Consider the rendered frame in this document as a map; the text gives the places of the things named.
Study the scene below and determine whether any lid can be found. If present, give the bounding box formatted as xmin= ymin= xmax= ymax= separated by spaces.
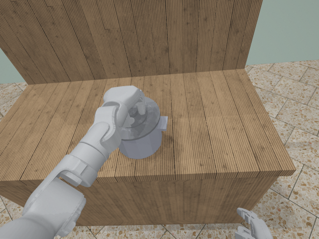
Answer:
xmin=120 ymin=97 xmax=160 ymax=141

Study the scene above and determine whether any robot right hand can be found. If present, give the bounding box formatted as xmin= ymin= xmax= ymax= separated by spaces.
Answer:
xmin=235 ymin=208 xmax=273 ymax=239

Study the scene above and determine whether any pot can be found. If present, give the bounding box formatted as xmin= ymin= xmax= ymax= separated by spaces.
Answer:
xmin=118 ymin=116 xmax=168 ymax=159

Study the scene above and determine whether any left robot upper arm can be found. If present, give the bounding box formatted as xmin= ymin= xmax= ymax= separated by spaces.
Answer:
xmin=0 ymin=177 xmax=86 ymax=239

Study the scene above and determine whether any robot left hand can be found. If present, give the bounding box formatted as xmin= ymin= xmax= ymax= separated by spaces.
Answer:
xmin=103 ymin=86 xmax=146 ymax=128

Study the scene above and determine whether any left robot forearm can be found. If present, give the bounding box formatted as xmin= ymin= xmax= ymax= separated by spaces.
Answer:
xmin=22 ymin=99 xmax=128 ymax=216

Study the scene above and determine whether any table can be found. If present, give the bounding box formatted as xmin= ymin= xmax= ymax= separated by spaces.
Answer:
xmin=0 ymin=0 xmax=296 ymax=227

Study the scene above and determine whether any knob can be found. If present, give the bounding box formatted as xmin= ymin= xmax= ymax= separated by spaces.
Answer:
xmin=128 ymin=105 xmax=138 ymax=118

